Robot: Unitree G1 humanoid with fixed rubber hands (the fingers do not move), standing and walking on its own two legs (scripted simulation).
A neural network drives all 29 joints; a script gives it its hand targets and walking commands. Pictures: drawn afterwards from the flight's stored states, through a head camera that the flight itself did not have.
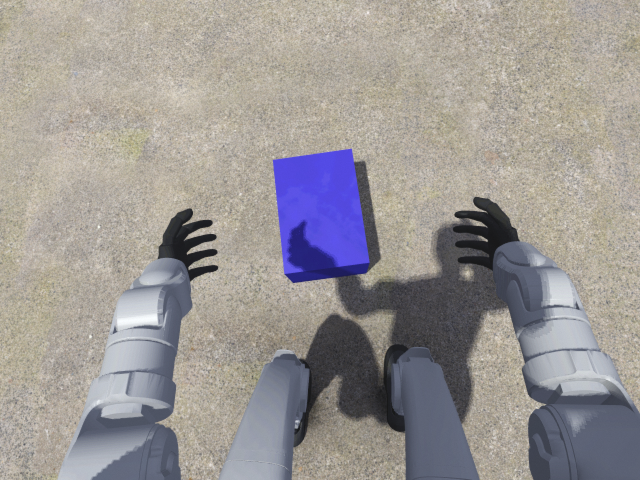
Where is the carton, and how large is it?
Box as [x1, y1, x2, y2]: [273, 149, 369, 282]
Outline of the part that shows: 351,149 273,160 284,273 293,282 366,272 369,262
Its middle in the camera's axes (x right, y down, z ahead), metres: +0.00 -0.06 +1.03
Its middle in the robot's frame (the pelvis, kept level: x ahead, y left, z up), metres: +0.58 +0.09 -0.59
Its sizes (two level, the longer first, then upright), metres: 0.295 0.202 0.157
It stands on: the floor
